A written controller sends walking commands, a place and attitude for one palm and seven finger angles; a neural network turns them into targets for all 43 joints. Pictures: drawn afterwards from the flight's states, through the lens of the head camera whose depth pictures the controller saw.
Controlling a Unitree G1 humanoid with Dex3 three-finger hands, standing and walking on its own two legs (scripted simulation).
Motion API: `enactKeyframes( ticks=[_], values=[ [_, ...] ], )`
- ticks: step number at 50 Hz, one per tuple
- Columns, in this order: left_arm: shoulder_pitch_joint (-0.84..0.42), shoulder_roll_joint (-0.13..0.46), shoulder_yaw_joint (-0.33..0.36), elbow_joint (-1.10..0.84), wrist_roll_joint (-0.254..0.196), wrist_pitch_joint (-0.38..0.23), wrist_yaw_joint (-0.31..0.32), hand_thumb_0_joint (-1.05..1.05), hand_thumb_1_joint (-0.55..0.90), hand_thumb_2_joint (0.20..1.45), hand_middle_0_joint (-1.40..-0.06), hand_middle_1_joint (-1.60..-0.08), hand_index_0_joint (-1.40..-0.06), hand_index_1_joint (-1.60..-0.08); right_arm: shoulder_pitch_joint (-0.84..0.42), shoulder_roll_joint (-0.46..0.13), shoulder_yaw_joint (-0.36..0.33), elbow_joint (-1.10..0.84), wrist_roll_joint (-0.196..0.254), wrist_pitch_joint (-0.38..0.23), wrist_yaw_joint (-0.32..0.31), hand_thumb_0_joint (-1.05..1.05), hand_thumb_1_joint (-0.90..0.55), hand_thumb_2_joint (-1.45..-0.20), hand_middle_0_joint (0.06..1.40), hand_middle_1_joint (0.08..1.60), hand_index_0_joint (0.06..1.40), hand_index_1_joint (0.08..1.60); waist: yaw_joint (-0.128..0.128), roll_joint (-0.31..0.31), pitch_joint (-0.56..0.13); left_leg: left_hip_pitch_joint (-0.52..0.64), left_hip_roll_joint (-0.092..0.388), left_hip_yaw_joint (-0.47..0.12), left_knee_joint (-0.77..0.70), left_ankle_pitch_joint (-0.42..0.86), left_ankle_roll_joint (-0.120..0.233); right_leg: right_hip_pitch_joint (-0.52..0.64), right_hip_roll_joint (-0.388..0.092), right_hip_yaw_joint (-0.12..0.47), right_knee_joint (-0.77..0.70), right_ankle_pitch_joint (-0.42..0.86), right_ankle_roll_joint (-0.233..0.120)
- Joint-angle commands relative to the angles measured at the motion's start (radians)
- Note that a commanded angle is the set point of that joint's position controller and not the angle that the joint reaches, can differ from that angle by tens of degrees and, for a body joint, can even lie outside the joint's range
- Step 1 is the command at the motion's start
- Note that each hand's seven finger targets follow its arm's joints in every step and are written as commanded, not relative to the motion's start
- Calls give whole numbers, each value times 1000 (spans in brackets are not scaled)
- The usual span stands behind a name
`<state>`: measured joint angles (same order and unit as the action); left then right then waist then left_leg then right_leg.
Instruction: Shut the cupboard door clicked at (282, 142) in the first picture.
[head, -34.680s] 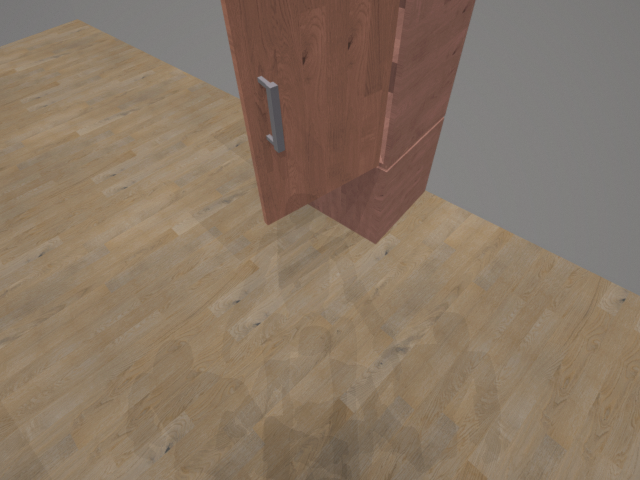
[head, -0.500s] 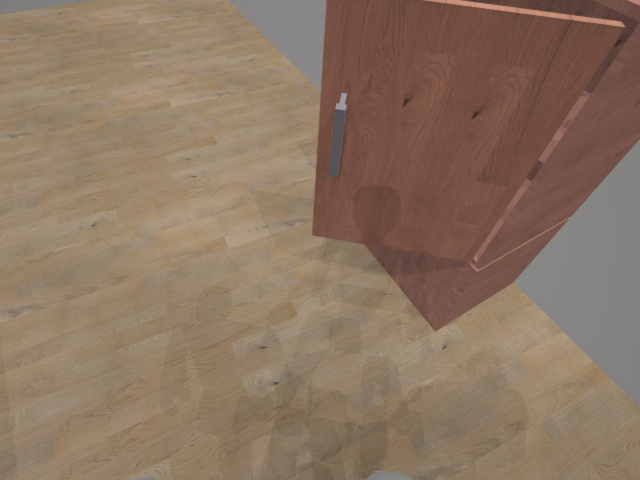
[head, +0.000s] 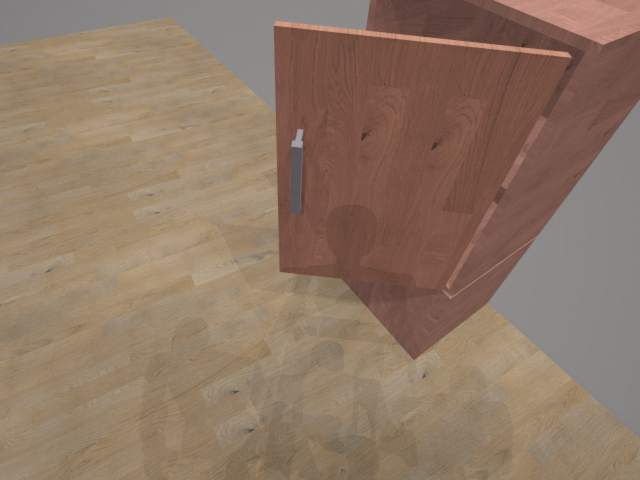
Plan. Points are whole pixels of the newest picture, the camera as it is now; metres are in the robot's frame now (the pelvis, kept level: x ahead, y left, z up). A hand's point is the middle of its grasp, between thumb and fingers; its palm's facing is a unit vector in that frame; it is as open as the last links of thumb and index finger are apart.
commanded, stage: take the last steps up to it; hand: left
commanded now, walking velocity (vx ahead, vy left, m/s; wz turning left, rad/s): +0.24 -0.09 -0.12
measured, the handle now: (297, 173) +0.61 +0.09 +0.01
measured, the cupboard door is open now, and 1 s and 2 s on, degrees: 49 49 49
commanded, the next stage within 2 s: come to a stop and stand still in 0.34 s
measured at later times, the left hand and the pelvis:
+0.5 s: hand (259, 412) +0.25 +0.11 -0.16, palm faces -0.10 -0.97 -0.22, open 7.4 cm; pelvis +0.14 -0.07 +0.00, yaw -4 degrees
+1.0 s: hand (213, 448) +0.19 +0.17 -0.18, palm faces +0.04 -0.98 -0.21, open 7.4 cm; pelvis +0.15 -0.03 +0.00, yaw -2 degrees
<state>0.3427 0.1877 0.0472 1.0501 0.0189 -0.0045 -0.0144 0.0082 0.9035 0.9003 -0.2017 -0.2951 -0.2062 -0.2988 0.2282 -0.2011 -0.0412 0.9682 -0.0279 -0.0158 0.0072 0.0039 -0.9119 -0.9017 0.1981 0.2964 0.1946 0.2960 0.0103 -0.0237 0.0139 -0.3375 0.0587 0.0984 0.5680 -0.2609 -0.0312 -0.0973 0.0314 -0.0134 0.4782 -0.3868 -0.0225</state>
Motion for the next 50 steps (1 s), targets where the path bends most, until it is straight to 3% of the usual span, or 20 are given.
enactKeyframes(
  ticks=[1,5,7,10,16,19,20,22,23,24,26,28,31,38,43,45,46,48,49,50],
  values=[
    [-80,96,17,-121,-2,-19,0,0,900,900,-200,-300,-200,-300,336,-283,-48,32,-16,-28,-40,0,-900,-900,200,300,200,300,-144,293,-43,407,451,-610,-355,-118,206,-524,-10,28,591,-207,-31],
    [-110,81,35,-88,15,0,-17,0,900,900,-200,-300,-200,-300,156,-144,-9,-2,-11,-37,-47,0,-900,-900,200,300,200,300,-50,153,134,118,311,-302,-405,-12,146,-507,-100,55,686,33,0],
    [-75,56,29,-76,9,4,-19,0,900,900,-200,-300,-200,-300,163,-128,-3,11,-9,-49,-48,0,-900,-900,200,300,200,300,-30,162,72,176,264,-182,-374,192,134,-480,-93,33,627,88,15],
    [-86,40,22,-76,5,13,-16,0,900,900,-200,-300,-200,-300,174,-121,-7,28,-4,-45,-44,0,-900,-900,200,300,200,300,-26,174,41,202,237,-83,-368,236,141,-456,-101,-2,515,148,27],
    [-196,39,14,-112,5,6,-13,0,900,900,-200,-300,-200,-300,192,-119,-21,60,-8,-25,-35,0,-900,-900,200,300,200,300,-48,169,104,146,255,-67,-327,218,158,-325,-92,-66,205,161,24],
    [-88,58,26,-73,7,-3,-10,0,900,900,-200,-300,-200,-300,168,-125,-26,67,-4,-13,-32,0,-900,-900,200,300,200,300,6,134,41,99,211,-33,-206,133,116,-98,-47,-96,62,226,13],
    [-12,95,33,-47,8,-13,-5,0,900,900,-200,-300,-200,-300,170,-107,-22,72,3,-13,-26,0,-900,-900,200,300,200,300,40,55,8,52,150,9,-99,91,85,23,-57,-64,-4,229,3],
    [130,234,60,-1,9,-34,17,0,900,900,-200,-300,-200,-300,180,-3,-1,39,18,-7,-17,0,-900,-900,200,300,200,300,82,-310,-72,-189,-31,70,349,-407,26,187,-409,371,-224,208,-140],
    [90,218,46,-16,-3,-30,25,0,900,900,-200,-300,-200,-300,158,-31,-4,37,17,5,-23,0,-900,-900,200,300,200,300,65,-171,-31,-160,1,-34,439,-398,30,66,-428,359,-260,273,-167],
    [-3,167,34,-24,-1,-43,33,0,900,900,-200,-300,-200,-300,181,-13,-2,63,16,7,-28,0,-900,-900,200,300,200,300,17,-192,-27,-139,26,-75,460,-295,23,27,-384,302,-233,490,-143],
    [-97,112,12,-44,-3,-40,46,0,900,900,-200,-300,-200,-300,201,1,6,101,25,16,-38,0,-900,-900,200,300,200,300,-17,-113,-67,-61,45,-99,406,-248,0,5,-359,171,-149,855,-144],
    [-112,111,7,-52,1,-41,53,0,900,900,-200,-300,-200,-300,186,13,13,104,31,32,-37,0,-900,-900,200,300,200,300,-26,-60,-104,-21,15,-86,351,-219,-13,-5,-339,97,-101,1062,-145],
    [-84,130,24,-48,2,-26,62,0,900,900,-200,-300,-200,-300,132,-8,0,79,25,58,-34,0,-900,-900,200,300,200,300,0,-40,-121,-60,-22,-74,346,-194,-28,48,-357,103,-88,1105,-164],
    [-114,161,39,-81,8,-2,68,0,900,900,-200,-300,-200,-300,3,-57,-22,-2,16,83,-20,0,-900,-900,200,300,200,300,2,-103,-59,-117,-38,-120,418,-170,-36,-25,-379,103,-120,917,-189],
    [-124,178,44,-100,19,6,60,0,900,900,-200,-300,-200,-300,-21,-52,-19,-28,21,64,-16,0,-900,-900,200,300,200,300,-1,-144,-78,-7,-43,-89,179,-149,-19,-50,-347,112,-95,722,-176],
    [-131,182,42,-98,11,11,56,0,900,900,-200,-300,-200,-300,25,-55,-14,-14,19,51,-16,0,-900,-900,200,300,200,300,-24,-128,-98,134,-53,-64,-50,22,-14,-96,-303,86,-43,568,-115],
    [-132,163,37,-100,8,15,53,0,900,900,-200,-300,-200,-300,46,-71,-15,-7,18,41,-15,0,-900,-900,200,300,200,300,-32,-89,-102,227,-22,-78,-149,132,-5,-156,-262,61,6,435,-67],
    [-87,78,15,-111,-5,30,52,0,900,900,-200,-300,-200,-300,3,-195,-28,-39,4,30,-24,0,-900,-900,200,300,200,300,-6,269,-87,173,267,-353,-256,447,131,-228,-93,-53,166,-70,37],
    [-106,88,14,-112,-2,38,54,0,900,900,-200,-300,-200,-300,-47,-191,-20,-50,-4,36,-30,0,-900,-900,200,300,200,300,-7,232,-49,70,281,-336,-278,405,195,-190,-73,-3,273,-151,35],
    [-112,91,16,-107,-1,45,49,0,900,900,-200,-300,-200,-300,-75,-169,-11,-57,-5,30,-43,0,-900,-900,200,300,200,300,5,174,-12,58,242,-299,-290,431,201,-210,-69,17,334,-136,31]
  ],
)
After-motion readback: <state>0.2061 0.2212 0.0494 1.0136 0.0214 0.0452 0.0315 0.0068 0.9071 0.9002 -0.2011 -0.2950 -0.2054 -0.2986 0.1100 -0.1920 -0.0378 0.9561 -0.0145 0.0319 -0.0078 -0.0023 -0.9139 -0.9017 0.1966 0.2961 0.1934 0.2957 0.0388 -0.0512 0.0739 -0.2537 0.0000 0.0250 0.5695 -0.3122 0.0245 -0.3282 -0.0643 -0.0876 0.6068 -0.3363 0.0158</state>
